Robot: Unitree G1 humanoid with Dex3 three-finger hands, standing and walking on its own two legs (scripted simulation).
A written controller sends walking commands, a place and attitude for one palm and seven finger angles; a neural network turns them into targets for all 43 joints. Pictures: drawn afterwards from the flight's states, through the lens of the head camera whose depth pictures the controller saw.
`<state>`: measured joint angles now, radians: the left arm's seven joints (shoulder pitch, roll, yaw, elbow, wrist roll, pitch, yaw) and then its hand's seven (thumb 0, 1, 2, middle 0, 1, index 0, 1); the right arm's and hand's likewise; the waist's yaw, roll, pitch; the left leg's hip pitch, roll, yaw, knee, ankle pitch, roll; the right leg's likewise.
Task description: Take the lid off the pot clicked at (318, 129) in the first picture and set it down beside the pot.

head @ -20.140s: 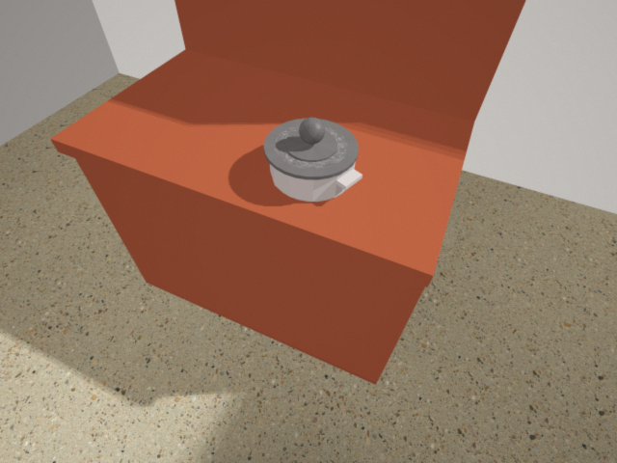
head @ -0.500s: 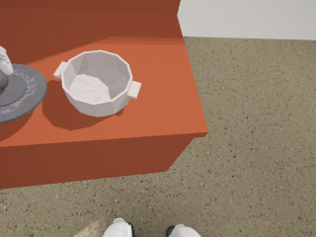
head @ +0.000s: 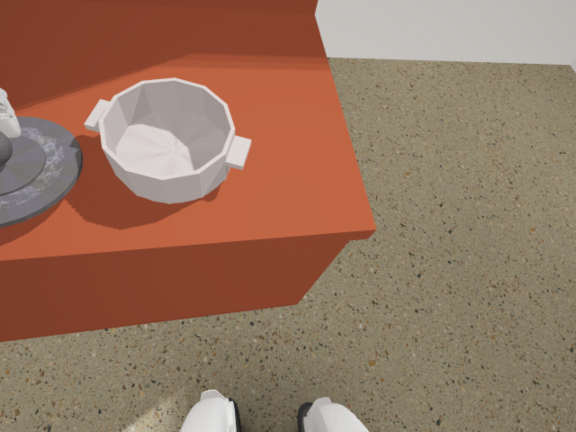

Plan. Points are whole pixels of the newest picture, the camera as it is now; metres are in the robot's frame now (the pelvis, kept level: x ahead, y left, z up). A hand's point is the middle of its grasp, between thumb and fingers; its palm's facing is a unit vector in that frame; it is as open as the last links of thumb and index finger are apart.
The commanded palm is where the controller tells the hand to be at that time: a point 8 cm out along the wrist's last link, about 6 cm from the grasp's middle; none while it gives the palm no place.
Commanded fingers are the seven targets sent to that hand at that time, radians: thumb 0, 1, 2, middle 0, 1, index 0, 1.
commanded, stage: lower the lid onto the table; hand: left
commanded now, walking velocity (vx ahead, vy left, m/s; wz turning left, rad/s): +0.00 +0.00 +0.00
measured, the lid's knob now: out of the picture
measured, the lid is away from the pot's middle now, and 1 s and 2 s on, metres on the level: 0.23 0.24 0.24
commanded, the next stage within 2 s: open the fingers wide in 0.04 s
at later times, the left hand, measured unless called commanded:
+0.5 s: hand out of the picture +0.44 +0.36 +0.05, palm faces -0.46 -0.13 -0.88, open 8.2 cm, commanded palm +0.49 +0.34 +0.11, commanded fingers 0.00 0.37 0.73 -0.55 -1.04 -0.53 -1.02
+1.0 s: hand out of the picture +0.44 +0.35 +0.06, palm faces -0.46 -0.12 -0.88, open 10.1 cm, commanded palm +0.49 +0.34 +0.11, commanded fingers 0.00 0.04 0.54 -0.31 -0.93 -0.31 -0.93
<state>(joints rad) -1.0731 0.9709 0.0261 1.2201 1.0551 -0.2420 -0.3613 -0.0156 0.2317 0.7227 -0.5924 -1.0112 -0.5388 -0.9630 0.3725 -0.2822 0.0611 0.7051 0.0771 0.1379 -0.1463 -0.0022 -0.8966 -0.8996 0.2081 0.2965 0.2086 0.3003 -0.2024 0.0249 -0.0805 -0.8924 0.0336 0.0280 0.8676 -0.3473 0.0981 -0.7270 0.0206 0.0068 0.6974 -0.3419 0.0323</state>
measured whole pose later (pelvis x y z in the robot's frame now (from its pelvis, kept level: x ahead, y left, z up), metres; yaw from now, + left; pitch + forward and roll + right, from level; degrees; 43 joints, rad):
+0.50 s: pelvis -0.01 +0.00 +0.00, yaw +1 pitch +19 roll -6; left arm -0.96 0.87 0.04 1.13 1.05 -0.21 -0.32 -0.01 0.29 0.70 -0.56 -1.02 -0.50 -0.98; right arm 0.34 -0.27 0.03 0.68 0.07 0.17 -0.10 0.00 -0.90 -0.90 0.21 0.30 0.21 0.30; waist -0.15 0.03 -0.09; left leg -0.86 0.02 0.02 0.86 -0.33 0.10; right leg -0.70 0.01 -0.01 0.70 -0.34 0.01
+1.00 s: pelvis -0.01 -0.01 +0.00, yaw +1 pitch +19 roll -6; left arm -1.00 0.89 0.03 1.15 1.04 -0.22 -0.33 0.00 0.13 0.58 -0.38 -0.96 -0.38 -0.95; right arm 0.37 -0.28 0.03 0.69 0.08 0.17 -0.10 0.00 -0.90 -0.90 0.21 0.30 0.21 0.30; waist -0.15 0.03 -0.08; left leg -0.87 0.02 0.02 0.87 -0.33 0.09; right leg -0.72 0.02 0.00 0.73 -0.35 0.02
